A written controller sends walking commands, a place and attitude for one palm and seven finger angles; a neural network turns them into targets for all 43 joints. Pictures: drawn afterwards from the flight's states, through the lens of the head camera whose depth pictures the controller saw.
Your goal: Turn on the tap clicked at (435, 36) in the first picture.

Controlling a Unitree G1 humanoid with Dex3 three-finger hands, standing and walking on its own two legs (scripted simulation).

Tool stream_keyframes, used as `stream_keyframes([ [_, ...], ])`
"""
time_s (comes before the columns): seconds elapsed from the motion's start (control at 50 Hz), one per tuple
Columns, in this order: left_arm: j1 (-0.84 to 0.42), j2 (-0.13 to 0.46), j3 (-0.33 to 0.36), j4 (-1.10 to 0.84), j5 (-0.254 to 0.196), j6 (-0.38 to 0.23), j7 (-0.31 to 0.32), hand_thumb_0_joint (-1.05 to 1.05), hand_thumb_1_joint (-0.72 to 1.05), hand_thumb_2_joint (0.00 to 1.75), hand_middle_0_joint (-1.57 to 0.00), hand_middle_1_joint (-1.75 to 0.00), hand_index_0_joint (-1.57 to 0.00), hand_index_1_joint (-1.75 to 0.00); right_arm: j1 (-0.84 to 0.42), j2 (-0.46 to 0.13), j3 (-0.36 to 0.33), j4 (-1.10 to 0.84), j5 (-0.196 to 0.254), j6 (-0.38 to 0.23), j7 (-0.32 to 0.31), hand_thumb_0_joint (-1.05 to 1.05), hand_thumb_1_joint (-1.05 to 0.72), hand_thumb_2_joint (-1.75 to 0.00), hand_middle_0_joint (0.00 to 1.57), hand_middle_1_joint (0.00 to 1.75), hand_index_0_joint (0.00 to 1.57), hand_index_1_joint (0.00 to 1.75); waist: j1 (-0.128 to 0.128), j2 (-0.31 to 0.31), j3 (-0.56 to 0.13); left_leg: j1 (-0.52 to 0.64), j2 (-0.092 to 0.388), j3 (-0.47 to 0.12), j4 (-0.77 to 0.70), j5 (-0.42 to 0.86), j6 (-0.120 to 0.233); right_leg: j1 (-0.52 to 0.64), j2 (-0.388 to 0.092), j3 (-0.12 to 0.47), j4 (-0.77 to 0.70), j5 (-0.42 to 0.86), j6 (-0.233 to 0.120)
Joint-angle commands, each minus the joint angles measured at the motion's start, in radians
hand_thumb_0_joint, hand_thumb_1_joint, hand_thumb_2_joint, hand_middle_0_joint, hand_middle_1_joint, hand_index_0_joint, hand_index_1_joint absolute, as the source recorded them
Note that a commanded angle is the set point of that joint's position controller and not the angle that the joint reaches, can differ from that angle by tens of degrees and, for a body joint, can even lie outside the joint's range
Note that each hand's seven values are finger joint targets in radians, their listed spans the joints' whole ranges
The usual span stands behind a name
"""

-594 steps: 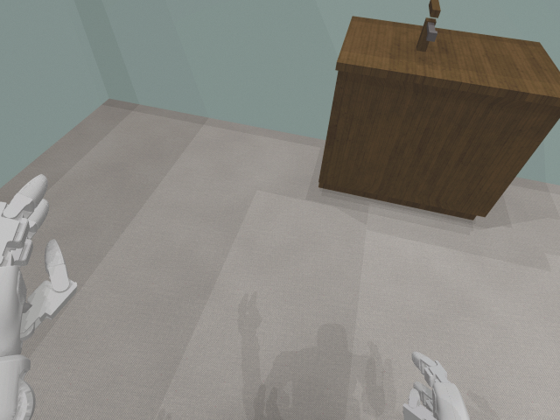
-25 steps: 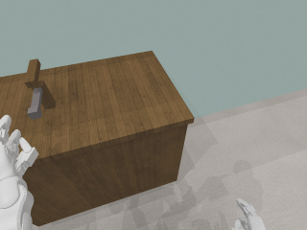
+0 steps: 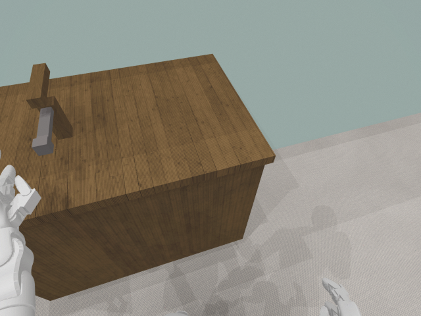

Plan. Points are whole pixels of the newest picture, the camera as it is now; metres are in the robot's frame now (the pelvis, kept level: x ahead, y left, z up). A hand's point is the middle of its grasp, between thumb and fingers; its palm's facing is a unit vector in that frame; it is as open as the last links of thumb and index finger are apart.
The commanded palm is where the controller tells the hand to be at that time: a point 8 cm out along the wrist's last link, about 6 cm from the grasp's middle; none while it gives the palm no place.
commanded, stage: reach beside the lever's end, fingers flat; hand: left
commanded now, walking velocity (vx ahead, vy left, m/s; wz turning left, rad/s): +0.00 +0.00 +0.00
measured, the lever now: (43, 146) +0.41 +0.39 +0.07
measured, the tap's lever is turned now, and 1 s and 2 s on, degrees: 0 0 1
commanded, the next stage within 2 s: push the lever round in 1.02 s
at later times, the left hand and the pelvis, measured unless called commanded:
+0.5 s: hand (18, 182) +0.32 +0.40 +0.06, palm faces +0.64 -0.76 -0.09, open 7.8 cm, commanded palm +0.28 +0.42 +0.06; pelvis -0.01 +0.00 -0.02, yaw -1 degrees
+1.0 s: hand (26, 175) +0.34 +0.41 +0.04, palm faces +0.61 -0.78 -0.10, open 7.8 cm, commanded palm +0.30 +0.43 +0.05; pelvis -0.01 +0.01 -0.02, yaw -2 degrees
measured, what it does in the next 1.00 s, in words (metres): stands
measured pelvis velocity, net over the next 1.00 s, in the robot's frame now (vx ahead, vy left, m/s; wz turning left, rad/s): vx -0.01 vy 0.01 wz -0.04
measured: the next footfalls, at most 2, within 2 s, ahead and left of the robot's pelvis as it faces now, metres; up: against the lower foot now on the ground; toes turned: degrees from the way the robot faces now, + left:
none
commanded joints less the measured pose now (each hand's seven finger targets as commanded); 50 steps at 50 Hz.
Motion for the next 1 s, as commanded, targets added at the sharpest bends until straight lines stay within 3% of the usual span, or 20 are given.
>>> stream_keyframes([
  [0.0,-0.291,0.337,0.115,-0.193,0.009,-0.097,-0.007,0.00,0.90,0.90,-0.17,-0.20,-0.17,-0.20,-0.011,-0.155,-0.052,-0.114,-0.001,-0.034,-0.015,0.00,-0.90,-0.90,0.20,0.30,0.20,0.30,-0.014,0.088,-0.252,0.203,0.001,-0.036,-0.084,0.250,-0.003,-0.025,0.027,0.013,-0.064,0.262,-0.014],
  [0.04,-0.304,0.338,0.114,-0.162,0.012,-0.109,-0.011,0.00,0.90,0.90,-0.16,-0.19,-0.16,-0.19,-0.005,-0.154,-0.052,-0.113,-0.004,-0.031,-0.011,0.00,-0.90,-0.90,0.20,0.30,0.20,0.30,-0.017,0.114,-0.262,0.205,0.001,-0.037,-0.073,0.250,-0.004,-0.039,0.027,0.013,-0.055,0.258,-0.015],
  [0.1,-0.311,0.383,0.153,-0.083,0.014,-0.120,-0.023,0.00,0.90,0.90,-0.16,-0.19,-0.16,-0.19,0.020,-0.163,-0.056,-0.106,-0.006,-0.018,-0.011,0.00,-0.90,-0.90,0.20,0.30,0.20,0.30,-0.017,0.078,-0.276,0.178,0.004,-0.040,-0.056,0.263,-0.001,-0.045,0.033,0.011,-0.042,0.266,-0.014],
  [0.18,-0.329,0.398,0.153,0.015,0.000,-0.112,-0.061,0.00,0.90,0.90,-0.16,-0.18,-0.16,-0.18,0.034,-0.172,-0.055,-0.113,0.003,-0.003,-0.011,0.00,-0.90,-0.90,0.20,0.30,0.20,0.30,-0.022,0.073,-0.254,0.139,0.000,-0.032,-0.052,0.227,0.004,-0.061,0.032,0.014,-0.044,0.253,-0.011],
  [0.24,-0.351,0.440,0.181,0.058,0.001,-0.112,-0.079,0.00,0.90,0.90,-0.16,-0.17,-0.16,-0.17,0.055,-0.179,-0.059,-0.116,0.002,0.010,-0.008,0.00,-0.90,-0.90,0.20,0.30,0.20,0.30,-0.021,0.068,-0.278,0.126,0.000,-0.028,-0.034,0.251,0.009,-0.061,0.033,0.015,-0.033,0.278,-0.008],
  [0.3,-0.380,0.530,0.251,0.139,0.005,-0.133,-0.091,0.00,0.90,0.90,-0.15,-0.16,-0.15,-0.16,0.075,-0.189,-0.060,-0.110,0.001,0.027,-0.006,0.00,-0.90,-0.90,0.20,0.30,0.20,0.30,-0.024,0.031,-0.258,0.063,0.000,-0.024,-0.015,0.220,0.015,-0.074,0.036,0.020,-0.023,0.267,-0.004],
  [0.36,-0.490,0.536,0.226,0.157,0.018,-0.179,-0.106,0.00,0.90,0.90,-0.15,-0.15,-0.15,-0.15,0.084,-0.189,-0.058,-0.109,-0.004,0.032,0.000,0.00,-0.90,-0.90,0.20,0.30,0.20,0.30,-0.044,0.112,-0.265,0.061,0.000,-0.025,0.006,0.182,0.016,-0.136,0.037,0.026,-0.003,0.218,-0.006],
  [0.4,-0.524,0.600,0.264,0.193,0.034,-0.211,-0.118,0.00,0.90,0.90,-0.15,-0.15,-0.15,-0.15,0.102,-0.196,-0.059,-0.098,-0.009,0.041,0.000,0.00,-0.90,-0.90,0.20,0.30,0.20,0.30,-0.047,0.127,-0.279,0.050,0.007,-0.029,0.023,0.173,0.017,-0.158,0.041,0.027,0.011,0.197,-0.010],
  [0.44,-0.568,0.589,0.233,0.221,0.035,-0.228,-0.141,0.00,0.90,0.90,-0.15,-0.15,-0.15,-0.15,0.110,-0.202,-0.058,-0.099,-0.009,0.046,0.001,0.00,-0.90,-0.90,0.20,0.30,0.20,0.30,-0.062,0.124,-0.302,0.061,0.008,-0.032,0.034,0.172,0.018,-0.180,0.042,0.025,0.022,0.190,-0.009],
  [0.54,-0.640,0.615,0.213,0.304,0.036,-0.231,-0.191,0.00,0.90,0.90,-0.15,-0.15,-0.15,-0.15,0.139,-0.218,-0.057,-0.094,-0.007,0.060,-0.003,0.00,-0.90,-0.90,0.20,0.30,0.20,0.30,-0.072,0.158,-0.335,0.076,0.014,-0.055,0.041,0.137,0.015,-0.238,0.045,0.019,0.030,0.131,-0.011],
  [0.58,-0.640,0.637,0.230,0.349,0.032,-0.222,-0.195,0.00,0.90,0.90,-0.15,-0.15,-0.15,-0.15,0.147,-0.225,-0.057,-0.097,-0.007,0.067,-0.004,0.00,-0.90,-0.90,0.20,0.30,0.20,0.30,-0.070,0.122,-0.334,0.055,0.015,-0.060,0.036,0.114,0.016,-0.245,0.047,0.013,0.031,0.112,-0.009],
  [0.6,-0.631,0.674,0.265,0.364,0.036,-0.225,-0.190,0.00,0.90,0.90,-0.15,-0.15,-0.15,-0.15,0.155,-0.226,-0.058,-0.094,-0.008,0.073,-0.004,0.00,-0.90,-0.90,0.20,0.30,0.20,0.30,-0.055,0.143,-0.340,0.059,0.019,-0.064,0.039,0.133,0.014,-0.242,0.048,0.013,0.036,0.120,-0.013],
  [0.66,-0.604,0.628,0.229,0.333,0.039,-0.220,-0.177,0.00,0.90,0.90,-0.15,-0.15,-0.15,-0.15,0.157,-0.222,-0.059,-0.115,-0.010,0.081,0.009,0.00,-0.90,-0.90,0.20,0.30,0.20,0.30,-0.049,0.157,-0.367,0.094,0.020,-0.066,0.033,0.167,0.010,-0.240,0.050,0.006,0.037,0.135,-0.011],
  [0.7,-0.546,0.670,0.278,0.328,0.047,-0.220,-0.157,0.00,0.90,0.90,-0.15,-0.15,-0.15,-0.15,0.164,-0.224,-0.061,-0.120,-0.012,0.093,0.016,0.00,-0.90,-0.90,0.20,0.30,0.20,0.30,-0.032,0.164,-0.373,0.099,0.024,-0.070,0.032,0.191,0.008,-0.227,0.055,0.006,0.038,0.142,-0.015],
  [0.74,-0.542,0.630,0.255,0.310,0.048,-0.220,-0.140,0.00,0.90,0.90,-0.15,-0.15,-0.15,-0.15,0.162,-0.220,-0.063,-0.132,-0.012,0.101,0.025,0.00,-0.90,-0.90,0.20,0.30,0.20,0.30,-0.040,0.135,-0.358,0.092,0.027,-0.076,0.025,0.196,0.007,-0.231,0.057,-0.001,0.042,0.143,-0.012],
  [0.8,-0.509,0.644,0.284,0.291,0.049,-0.230,-0.121,0.00,0.90,0.90,-0.15,-0.15,-0.15,-0.15,0.158,-0.219,-0.063,-0.138,-0.012,0.110,0.030,0.00,-0.90,-0.90,0.20,0.30,0.20,0.30,-0.034,0.143,-0.337,0.075,0.028,-0.074,0.023,0.185,0.008,-0.228,0.060,0.004,0.040,0.132,-0.014],
  [0.86,-0.543,0.603,0.250,0.273,0.049,-0.236,-0.117,0.00,0.90,0.90,-0.15,-0.15,-0.15,-0.15,0.153,-0.214,-0.063,-0.136,-0.011,0.113,0.032,0.00,-0.90,-0.90,0.20,0.30,0.20,0.30,-0.056,0.138,-0.311,0.079,0.030,-0.074,0.018,0.158,0.009,-0.246,0.061,0.002,0.039,0.122,-0.013],
  [0.9,-0.506,0.636,0.284,0.269,0.049,-0.237,-0.123,0.00,0.90,0.90,-0.15,-0.15,-0.15,-0.15,0.156,-0.218,-0.066,-0.135,-0.011,0.116,0.028,0.00,-0.90,-0.90,0.20,0.30,0.20,0.30,-0.047,0.135,-0.320,0.080,0.031,-0.070,0.024,0.184,0.011,-0.230,0.062,0.006,0.038,0.135,-0.015],
  [0.92,-0.518,0.616,0.259,0.250,0.049,-0.238,-0.129,0.00,0.90,0.90,-0.15,-0.15,-0.15,-0.15,0.152,-0.214,-0.064,-0.139,-0.010,0.116,0.029,0.00,-0.90,-0.90,0.20,0.30,0.20,0.30,-0.050,0.161,-0.334,0.092,0.029,-0.067,0.023,0.195,0.008,-0.229,0.060,0.006,0.041,0.140,-0.014],
  [0.98,-0.542,0.615,0.253,0.271,0.045,-0.231,-0.145,0.00,0.90,0.90,-0.15,-0.15,-0.15,-0.15,0.154,-0.214,-0.064,-0.130,-0.008,0.116,0.022,0.00,-0.90,-0.90,0.20,0.30,0.20,0.30,-0.062,0.138,-0.320,0.085,0.030,-0.072,0.028,0.187,0.008,-0.243,0.062,0.005,0.039,0.136,-0.014],
])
